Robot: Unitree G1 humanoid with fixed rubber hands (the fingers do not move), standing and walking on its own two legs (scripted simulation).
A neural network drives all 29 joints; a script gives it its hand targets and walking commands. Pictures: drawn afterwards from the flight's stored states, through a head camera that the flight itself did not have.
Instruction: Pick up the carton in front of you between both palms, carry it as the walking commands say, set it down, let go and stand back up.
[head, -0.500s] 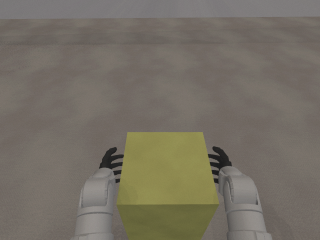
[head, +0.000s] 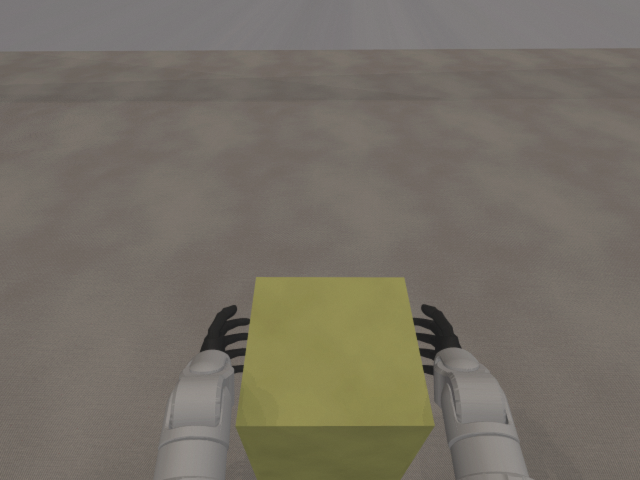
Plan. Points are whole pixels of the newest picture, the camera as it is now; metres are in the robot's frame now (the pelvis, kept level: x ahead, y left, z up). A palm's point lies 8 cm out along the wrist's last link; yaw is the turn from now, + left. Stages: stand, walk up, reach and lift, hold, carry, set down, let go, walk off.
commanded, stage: carry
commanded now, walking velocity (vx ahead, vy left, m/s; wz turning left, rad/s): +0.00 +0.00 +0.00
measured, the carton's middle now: (329, 384) +0.30 +0.00 -0.04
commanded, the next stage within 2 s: hold in 0.04 s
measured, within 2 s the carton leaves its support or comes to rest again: neither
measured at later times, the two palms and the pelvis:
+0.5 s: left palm (228, 326) +0.34 +0.14 +0.05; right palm (449, 341) +0.31 -0.16 +0.05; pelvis +0.04 +0.02 +0.01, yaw -6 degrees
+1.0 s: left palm (236, 325) +0.36 +0.14 +0.02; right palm (441, 337) +0.33 -0.16 +0.02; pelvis +0.02 +0.01 +0.00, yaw -5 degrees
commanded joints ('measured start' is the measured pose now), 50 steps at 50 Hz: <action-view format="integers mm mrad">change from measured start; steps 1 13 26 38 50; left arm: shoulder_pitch -480 -579 -507 -500 -871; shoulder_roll -942 -1023 -989 -966 -863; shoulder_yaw -542 -552 -535 -540 -93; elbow -64 7 -25 -46 408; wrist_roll -271 -272 -270 -270 -12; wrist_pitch -42 -51 -56 -67 -220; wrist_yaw -264 -325 -278 -267 -268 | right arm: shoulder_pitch -503 -624 -541 -520 -912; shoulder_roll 936 1027 987 972 904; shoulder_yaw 539 491 491 501 102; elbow -80 46 -11 -39 384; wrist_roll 268 257 250 240 0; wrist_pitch -51 -108 -81 -90 -243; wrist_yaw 260 306 283 261 242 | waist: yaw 0 21 5 4 23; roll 1 18 19 9 -13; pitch -204 -50 -136 -148 25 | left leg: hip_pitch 118 381 526 506 187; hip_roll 98 -87 -71 -81 -89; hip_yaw -99 -125 -152 -155 -111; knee -85 -122 -125 -129 -6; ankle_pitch -64 -114 317 343 -133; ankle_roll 25 6 -8 -10 33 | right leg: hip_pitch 22 99 191 217 -62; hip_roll -117 37 83 86 73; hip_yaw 110 177 165 169 147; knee -127 -223 -210 -207 -83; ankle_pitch -34 -88 232 285 -90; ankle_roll -23 -46 -12 -2 -15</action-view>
